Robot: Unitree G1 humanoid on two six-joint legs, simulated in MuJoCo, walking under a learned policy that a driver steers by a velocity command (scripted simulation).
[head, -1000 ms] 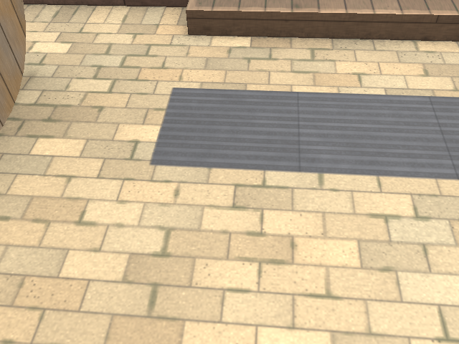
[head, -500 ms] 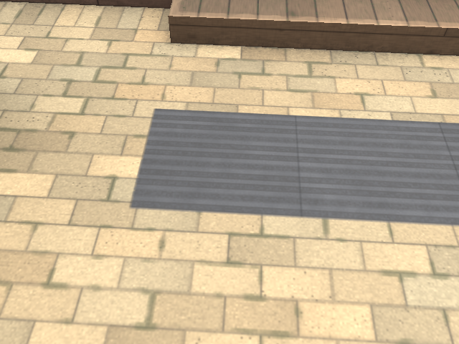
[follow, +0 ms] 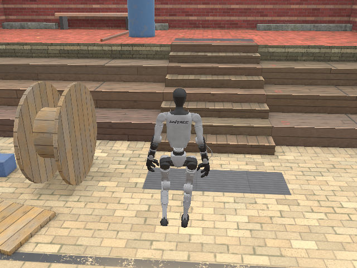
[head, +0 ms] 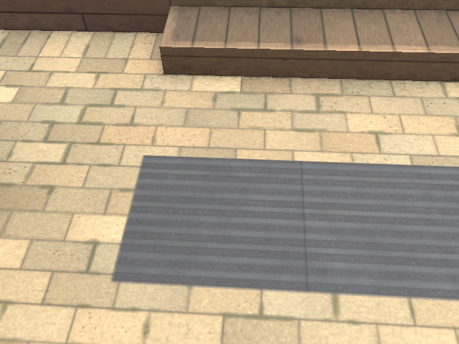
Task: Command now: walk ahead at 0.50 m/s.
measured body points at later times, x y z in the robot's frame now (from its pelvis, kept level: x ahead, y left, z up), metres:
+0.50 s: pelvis +0.22 +0.04 -0.01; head +0.26 +0.05 +0.44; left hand +0.21 +0.26 -0.17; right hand +0.30 -0.20 -0.15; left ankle +0.31 +0.10 -0.74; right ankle +0.13 -0.08 -0.67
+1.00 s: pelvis +0.30 +0.03 +0.01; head +0.29 +0.02 +0.46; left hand +0.19 +0.25 -0.14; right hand +0.39 -0.22 -0.13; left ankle +0.33 +0.14 -0.70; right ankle +0.23 -0.08 -0.74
